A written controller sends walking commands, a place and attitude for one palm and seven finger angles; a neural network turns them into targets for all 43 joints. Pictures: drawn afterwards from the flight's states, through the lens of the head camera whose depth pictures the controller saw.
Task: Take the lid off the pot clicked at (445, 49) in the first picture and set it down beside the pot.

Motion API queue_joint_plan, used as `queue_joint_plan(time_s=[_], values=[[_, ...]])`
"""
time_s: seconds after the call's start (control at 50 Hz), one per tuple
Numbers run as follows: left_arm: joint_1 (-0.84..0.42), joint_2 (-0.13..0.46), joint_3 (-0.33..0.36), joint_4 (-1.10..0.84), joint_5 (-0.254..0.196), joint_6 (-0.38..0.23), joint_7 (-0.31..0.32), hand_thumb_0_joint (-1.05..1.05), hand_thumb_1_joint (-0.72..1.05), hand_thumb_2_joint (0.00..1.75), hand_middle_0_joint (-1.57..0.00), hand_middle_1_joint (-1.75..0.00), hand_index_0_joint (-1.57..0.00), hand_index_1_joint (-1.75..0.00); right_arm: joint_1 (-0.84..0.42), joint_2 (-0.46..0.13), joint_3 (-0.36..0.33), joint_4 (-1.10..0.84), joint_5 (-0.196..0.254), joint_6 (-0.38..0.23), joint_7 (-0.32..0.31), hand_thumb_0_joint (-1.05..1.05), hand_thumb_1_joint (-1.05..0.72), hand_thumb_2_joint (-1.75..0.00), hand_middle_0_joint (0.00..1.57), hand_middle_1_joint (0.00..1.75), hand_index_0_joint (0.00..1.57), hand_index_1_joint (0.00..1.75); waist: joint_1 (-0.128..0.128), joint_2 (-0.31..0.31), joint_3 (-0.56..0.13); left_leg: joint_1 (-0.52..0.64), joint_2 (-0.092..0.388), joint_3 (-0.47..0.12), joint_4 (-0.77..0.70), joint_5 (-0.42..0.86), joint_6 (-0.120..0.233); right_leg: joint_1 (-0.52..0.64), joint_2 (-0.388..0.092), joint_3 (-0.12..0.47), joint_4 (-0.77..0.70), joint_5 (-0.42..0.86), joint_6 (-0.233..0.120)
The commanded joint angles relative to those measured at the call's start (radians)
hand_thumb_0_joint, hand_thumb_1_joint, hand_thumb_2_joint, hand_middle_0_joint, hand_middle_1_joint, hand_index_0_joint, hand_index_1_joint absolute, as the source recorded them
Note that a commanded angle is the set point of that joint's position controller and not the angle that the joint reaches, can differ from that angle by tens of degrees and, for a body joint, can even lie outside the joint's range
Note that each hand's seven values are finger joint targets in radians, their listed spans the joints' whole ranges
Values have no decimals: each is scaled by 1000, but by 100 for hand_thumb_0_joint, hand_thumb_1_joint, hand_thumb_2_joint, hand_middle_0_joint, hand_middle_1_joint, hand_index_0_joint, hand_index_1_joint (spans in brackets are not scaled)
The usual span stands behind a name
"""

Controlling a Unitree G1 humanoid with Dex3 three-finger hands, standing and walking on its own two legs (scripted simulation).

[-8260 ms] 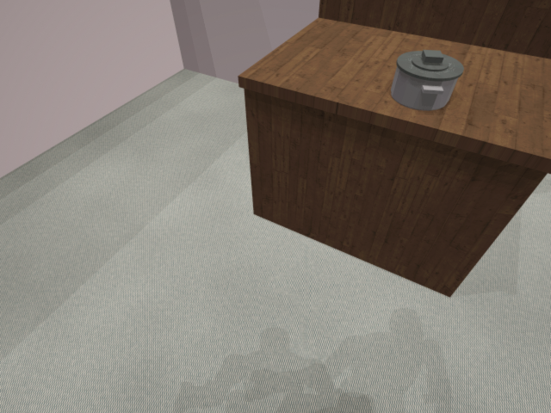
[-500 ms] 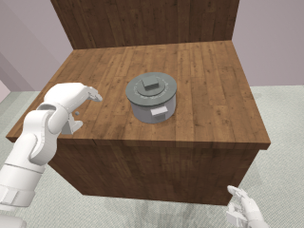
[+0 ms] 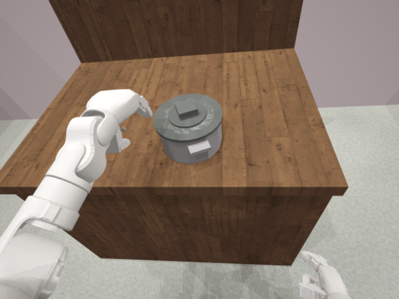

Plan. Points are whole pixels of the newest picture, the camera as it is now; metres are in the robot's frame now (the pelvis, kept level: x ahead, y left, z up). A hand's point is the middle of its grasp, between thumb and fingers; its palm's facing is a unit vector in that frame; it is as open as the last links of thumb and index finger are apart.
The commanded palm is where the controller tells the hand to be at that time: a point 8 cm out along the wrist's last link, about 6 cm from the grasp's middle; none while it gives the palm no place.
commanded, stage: move the open hand above the knob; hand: left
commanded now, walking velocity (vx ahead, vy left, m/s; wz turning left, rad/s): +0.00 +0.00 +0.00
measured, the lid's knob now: (186, 108) +0.54 +0.06 +0.09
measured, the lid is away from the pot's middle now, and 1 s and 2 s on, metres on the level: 0.00 0.00 0.00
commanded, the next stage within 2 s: lower the open fingers around the knob in 1.48 s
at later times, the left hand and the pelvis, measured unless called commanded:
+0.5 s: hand (155, 105) +0.47 +0.11 +0.16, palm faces -0.23 -0.02 -0.97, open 9.9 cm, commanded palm +0.46 +0.10 +0.22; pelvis +0.01 +0.01 +0.00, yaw +0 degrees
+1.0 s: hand (180, 90) +0.52 +0.06 +0.15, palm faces -0.26 -0.05 -0.96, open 9.9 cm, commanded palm +0.51 +0.07 +0.22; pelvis +0.03 +0.01 +0.00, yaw -2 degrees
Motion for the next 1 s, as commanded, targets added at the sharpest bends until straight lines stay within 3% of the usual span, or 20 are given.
queue_joint_plan(time_s=[0.0, 0.02, 0.08, 0.12, 0.14, 0.16, 0.22, 0.28, 0.34, 0.38, 0.48, 0.54, 0.56, 0.64, 0.68, 0.72, 0.78, 0.84, 0.88, 0.98], values=[[-486, 198, 130, -126, 20, 14, 54, 0, -30, 148, -85, -8, -85, -8, -104, -82, -32, -144, 2, -47, -3, 0, -90, -90, 20, 30, 20, 30, -7, -111, -372, 41, 5, -46, -28, 290, 12, 219, 10, 44, -26, 285, -11], [-496, 215, 147, -100, 19, 15, 57, 0, -30, 148, -85, -8, -85, -8, -94, -89, -33, -141, 1, -45, -2, 0, -90, -90, 20, 30, 20, 30, -11, -138, -357, 26, 6, -49, -25, 272, 13, 212, 9, 44, -30, 276, -12], [-572, 149, 84, -15, 31, 36, 62, 0, -30, 148, -85, -8, -85, -8, -83, -84, -30, -123, 5, -36, -6, 0, -90, -90, 20, 30, 20, 30, -23, -144, -330, 11, 5, -44, -34, 244, 12, 185, 11, 36, -32, 252, -9], [-636, 216, 139, -85, 30, 24, 73, 0, -30, 148, -85, -8, -85, -8, -85, -91, -35, -132, -2, -40, -6, 0, -90, -90, 20, 30, 20, 30, -14, -126, -416, 42, 3, -49, -21, 283, 16, 229, 7, 51, -22, 296, -13], [-668, 161, 84, -90, 36, 25, 71, 0, -30, 148, -85, -8, -85, -8, -93, -77, -31, -135, -3, -42, -6, 0, -90, -90, 20, 30, 20, 30, -21, -94, -443, 57, -1, -49, -24, 302, 16, 229, 9, 50, -16, 306, -13], [-642, 100, 45, -11, 36, 37, 71, 0, -30, 148, -85, -8, -85, -8, -77, -72, -33, -123, -1, -41, -5, 0, -90, -90, 20, 30, 20, 30, -31, -126, -402, 47, 2, -53, -20, 307, 15, 200, 12, 40, -17, 310, -12], [-631, 171, 123, 115, 29, 50, 83, 0, -30, 148, -85, -8, -85, -8, -46, -97, -33, -98, -1, -30, -10, 0, -90, -90, 20, 30, 20, 30, -28, -187, -352, -11, 6, -40, -29, 256, 14, 203, 10, 43, -31, 295, -8], [-753, 50, 2, 93, 47, 54, 83, 0, -30, 148, -85, -8, -85, -8, -51, -77, -34, -97, 2, -29, -10, 0, -90, -90, 20, 30, 20, 30, -49, -124, -381, 44, 6, -47, -29, 286, 14, 161, 15, 36, -20, 292, -14], [-810, 121, 70, 107, 43, 46, 95, 0, -30, 148, -85, -8, -85, -8, -26, -84, -36, -91, -9, -35, -13, 0, -90, -90, 20, 30, 20, 30, -45, -136, -446, 52, 4, -53, -27, 306, 17, 202, 15, 45, -20, 322, -13], [-824, 55, 24, 198, 48, 59, 102, 0, -30, 148, -85, -8, -85, -8, -5, -81, -36, -67, -4, -30, -16, 0, -90, -90, 20, 30, 20, 30, -59, -163, -392, 32, 9, -49, -35, 293, 13, 164, 17, 34, -23, 311, -11], [-885, -27, -30, 284, 52, 68, 121, 0, -30, 148, -85, -8, -85, -8, 20, -79, -40, -45, -10, -34, -14, 0, -90, -90, 20, 30, 20, 30, -71, -144, -405, 53, 10, -54, -31, 313, 9, 125, 23, 29, -17, 305, -15], [-964, -8, -4, 329, 46, 71, 138, 0, -30, 148, -85, -8, -85, -8, 42, -85, -39, -28, -15, -34, -19, 0, -90, -90, 20, 30, 20, 30, -77, -159, -424, 45, 9, -48, -34, 303, 11, 130, 24, 35, -22, 312, -12], [-993, -52, -40, 357, 47, 73, 142, 0, -30, 148, -85, -8, -85, -8, 53, -80, -39, -21, -13, -38, -21, 0, -90, -90, 20, 30, 20, 30, -87, -168, -417, 39, 9, -49, -34, 299, 11, 119, 25, 31, -19, 308, -12], [-1083, 9, 20, 390, 52, 62, 174, 0, -30, 148, -85, -8, -85, -8, 86, -85, -40, -3, -24, -57, -27, 0, -90, -90, 20, 30, 20, 30, -85, -152, -491, 46, 10, -51, -32, 322, 10, 144, 22, 46, -11, 340, -12], [-1060, -84, -47, 477, 62, 75, 179, 0, -30, 148, -85, -8, -85, -8, 99, -78, -43, 13, -23, -59, -24, 0, -90, -90, 20, 30, 20, 30, -98, -163, -467, 48, 15, -48, -22, 370, 11, 112, 25, 40, -8, 367, -12], [-1033, -30, 19, 568, 55, 99, 189, 0, -30, 148, -85, -8, -85, -8, 126, -99, -43, 32, -26, -49, -26, 0, -90, -90, 20, 30, 20, 30, -98, -233, -434, -19, 15, -39, -32, 334, 12, 136, 27, 41, -18, 374, -9], [-1134, -89, -39, 520, 59, 96, 190, 0, -30, 148, -85, -8, -85, -8, 127, -88, -45, 28, -25, -63, -26, 0, -90, -90, 20, 30, 20, 30, -112, -174, -492, 26, 16, -44, -24, 369, 14, 116, 26, 44, -6, 389, -9], [-1067, 47, 72, 564, 72, 93, 189, 0, -30, 148, -85, -8, -85, -8, 135, -99, -43, 24, -34, -58, -31, 0, -90, -90, 20, 30, 20, 30, -87, -205, -530, -7, 15, -32, -28, 386, 20, 196, 21, 58, -10, 444, -5], [-1071, -24, 5, 572, 84, 97, 185, 0, -30, 148, -85, -8, -85, -8, 134, -89, -42, 19, -29, -57, -32, 0, -90, -90, 20, 30, 20, 30, -99, -200, -498, -21, 16, -27, -31, 381, 22, 178, 21, 55, -13, 442, -5], [-1068, -23, 9, 504, 65, 76, 178, 0, -30, 148, -85, -8, -85, -8, 128, -85, -47, 8, -28, -66, -29, 0, -90, -90, 20, 30, 20, 30, -92, -173, -533, 23, 17, -25, -25, 409, 27, 186, 19, 60, -19, 458, -2]])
